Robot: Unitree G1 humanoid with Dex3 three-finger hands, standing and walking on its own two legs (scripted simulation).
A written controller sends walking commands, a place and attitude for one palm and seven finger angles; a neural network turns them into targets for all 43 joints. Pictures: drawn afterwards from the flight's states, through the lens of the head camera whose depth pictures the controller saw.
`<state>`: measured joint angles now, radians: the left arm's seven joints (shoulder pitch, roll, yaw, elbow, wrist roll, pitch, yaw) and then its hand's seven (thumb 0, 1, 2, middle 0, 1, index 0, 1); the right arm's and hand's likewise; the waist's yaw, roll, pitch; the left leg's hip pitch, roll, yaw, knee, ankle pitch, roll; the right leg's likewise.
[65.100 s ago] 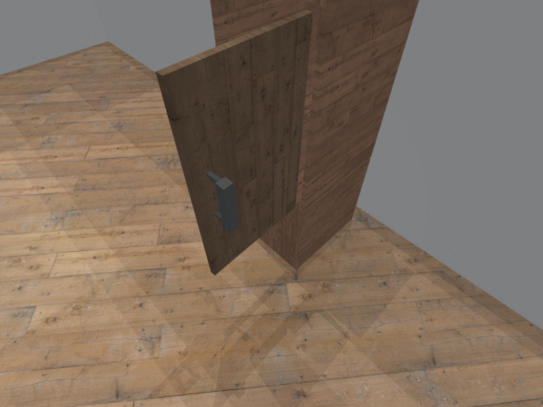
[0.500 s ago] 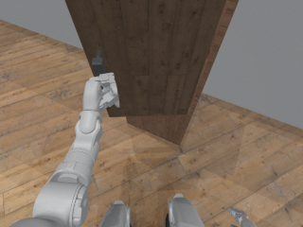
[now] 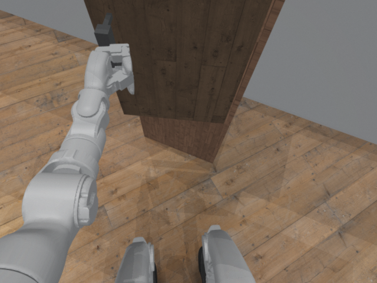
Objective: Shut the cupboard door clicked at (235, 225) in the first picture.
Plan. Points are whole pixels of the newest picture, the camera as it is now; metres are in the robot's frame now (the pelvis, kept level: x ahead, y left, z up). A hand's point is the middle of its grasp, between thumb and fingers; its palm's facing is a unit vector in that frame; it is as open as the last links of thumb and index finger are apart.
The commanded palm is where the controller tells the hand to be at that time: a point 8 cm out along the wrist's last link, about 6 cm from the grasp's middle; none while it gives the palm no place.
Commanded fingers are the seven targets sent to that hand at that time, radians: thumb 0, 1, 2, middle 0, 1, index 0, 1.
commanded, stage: push the door shut along its arc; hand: left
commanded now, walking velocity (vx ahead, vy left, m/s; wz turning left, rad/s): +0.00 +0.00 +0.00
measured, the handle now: (114, 51) +0.60 +0.10 +0.07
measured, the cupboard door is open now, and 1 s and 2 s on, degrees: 18 2 2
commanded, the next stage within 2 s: pull the fist back off the door in 0.66 s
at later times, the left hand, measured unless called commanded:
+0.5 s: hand (139, 52) +0.59 +0.05 +0.08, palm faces -0.30 -0.95 -0.06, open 3.1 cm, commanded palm +0.60 +0.06 +0.07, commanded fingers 0.00 0.90 0.90 -1.30 -1.50 -1.30 -1.50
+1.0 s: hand (161, 45) +0.62 +0.00 +0.06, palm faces +0.03 -1.00 -0.04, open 3.1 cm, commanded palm +0.58 +0.05 +0.07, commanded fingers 0.00 0.90 0.90 -1.30 -1.50 -1.30 -1.50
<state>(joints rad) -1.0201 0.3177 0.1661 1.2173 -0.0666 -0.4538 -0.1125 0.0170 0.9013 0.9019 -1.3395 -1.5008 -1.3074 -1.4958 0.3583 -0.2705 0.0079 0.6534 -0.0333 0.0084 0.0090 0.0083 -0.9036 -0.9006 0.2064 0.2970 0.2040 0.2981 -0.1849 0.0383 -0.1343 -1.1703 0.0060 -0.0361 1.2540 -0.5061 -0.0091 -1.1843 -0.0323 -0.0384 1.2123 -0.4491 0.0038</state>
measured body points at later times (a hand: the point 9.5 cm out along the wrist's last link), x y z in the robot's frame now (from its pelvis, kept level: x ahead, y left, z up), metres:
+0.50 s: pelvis +0.00 +0.01 -0.02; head +0.19 +0.03 +0.39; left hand +0.60 +0.10 +0.08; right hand -0.04 -0.25 -0.12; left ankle +0.04 +0.12 -0.62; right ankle +0.06 -0.13 -0.62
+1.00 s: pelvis +0.02 +0.00 -0.01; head +0.22 -0.02 +0.39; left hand +0.62 +0.05 +0.07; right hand -0.04 -0.22 -0.13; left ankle +0.04 +0.12 -0.62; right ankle +0.06 -0.13 -0.62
